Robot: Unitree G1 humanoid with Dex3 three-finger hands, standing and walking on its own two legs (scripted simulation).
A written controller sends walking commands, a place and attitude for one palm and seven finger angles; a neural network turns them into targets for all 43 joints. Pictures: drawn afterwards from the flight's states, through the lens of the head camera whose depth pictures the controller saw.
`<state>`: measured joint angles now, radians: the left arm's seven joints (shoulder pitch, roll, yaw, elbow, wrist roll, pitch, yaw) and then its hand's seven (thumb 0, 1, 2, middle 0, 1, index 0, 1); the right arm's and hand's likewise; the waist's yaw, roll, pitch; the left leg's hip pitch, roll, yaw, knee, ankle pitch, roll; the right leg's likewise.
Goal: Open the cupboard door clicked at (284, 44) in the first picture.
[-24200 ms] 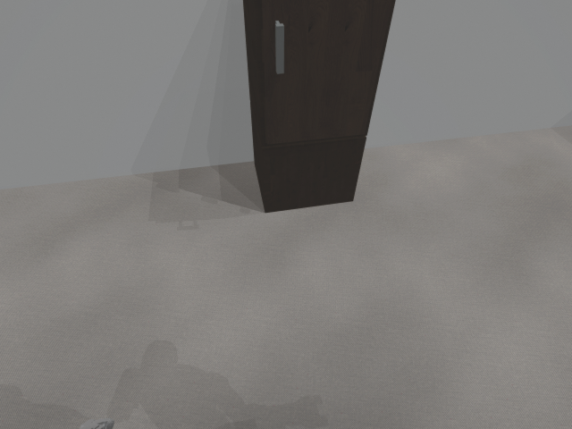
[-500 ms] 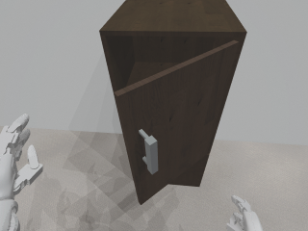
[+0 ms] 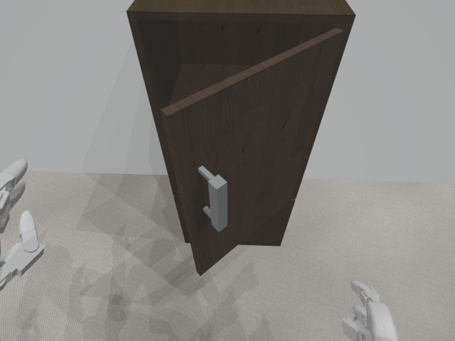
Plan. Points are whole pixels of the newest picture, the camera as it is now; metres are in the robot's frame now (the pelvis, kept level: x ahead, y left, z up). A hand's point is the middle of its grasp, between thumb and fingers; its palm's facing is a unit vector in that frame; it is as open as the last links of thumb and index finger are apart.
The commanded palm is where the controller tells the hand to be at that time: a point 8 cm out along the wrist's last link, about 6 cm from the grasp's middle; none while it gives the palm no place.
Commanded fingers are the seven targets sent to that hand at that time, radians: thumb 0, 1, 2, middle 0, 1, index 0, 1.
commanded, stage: step back with the hand held close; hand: left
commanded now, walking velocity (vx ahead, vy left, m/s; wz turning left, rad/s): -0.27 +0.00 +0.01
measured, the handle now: (212, 199) +0.36 +0.06 +0.04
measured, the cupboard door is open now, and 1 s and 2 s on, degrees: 43 43 43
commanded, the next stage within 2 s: stop stepping back and stand still in 0.76 s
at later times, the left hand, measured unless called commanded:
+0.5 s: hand out of the picture +0.08 +0.30 +0.16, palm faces +0.51 -0.72 -0.47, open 7.4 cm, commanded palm +0.02 +0.33 +0.18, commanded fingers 0.00 0.90 0.90 -0.20 -0.30 -0.20 -0.30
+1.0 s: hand out of the picture +0.01 +0.26 +0.17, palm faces +0.35 -0.80 -0.48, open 7.4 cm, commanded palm -0.06 +0.31 +0.18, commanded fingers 0.00 0.90 0.90 -0.20 -0.30 -0.20 -0.30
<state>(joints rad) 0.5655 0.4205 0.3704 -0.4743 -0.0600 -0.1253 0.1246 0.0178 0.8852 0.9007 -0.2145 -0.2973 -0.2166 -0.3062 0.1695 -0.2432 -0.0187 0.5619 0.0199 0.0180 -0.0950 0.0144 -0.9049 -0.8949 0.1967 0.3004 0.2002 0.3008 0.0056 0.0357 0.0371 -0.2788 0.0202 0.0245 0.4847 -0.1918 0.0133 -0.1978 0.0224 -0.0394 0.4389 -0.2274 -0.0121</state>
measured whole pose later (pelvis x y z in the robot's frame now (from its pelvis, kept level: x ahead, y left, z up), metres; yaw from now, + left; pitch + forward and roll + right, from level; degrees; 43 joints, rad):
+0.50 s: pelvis -0.09 +0.02 -0.02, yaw +6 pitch -2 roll -2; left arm 0.55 0.40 0.43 -0.55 -0.02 -0.22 0.16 0.02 0.88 0.90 -0.21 -0.30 -0.22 -0.31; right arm 0.22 -0.21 0.00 0.60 -0.01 -0.08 -0.07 0.01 -0.90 -0.89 0.20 0.30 0.20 0.30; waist 0.01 0.02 0.05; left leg -0.49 -0.01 0.01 0.70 -0.33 0.02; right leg -0.36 0.04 0.01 0.57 -0.18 0.00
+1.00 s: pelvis -0.21 +0.01 -0.02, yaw -2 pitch +3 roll -2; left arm 0.54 0.49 0.46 -0.59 -0.08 -0.23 0.13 0.02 0.89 0.90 -0.21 -0.30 -0.21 -0.31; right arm 0.11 -0.16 0.03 0.60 -0.03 -0.11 -0.03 0.01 -0.90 -0.89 0.20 0.30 0.20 0.30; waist 0.01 -0.01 0.01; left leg -0.58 0.07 0.07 0.47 -0.05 0.00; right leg -0.06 0.06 -0.03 0.41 -0.42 -0.05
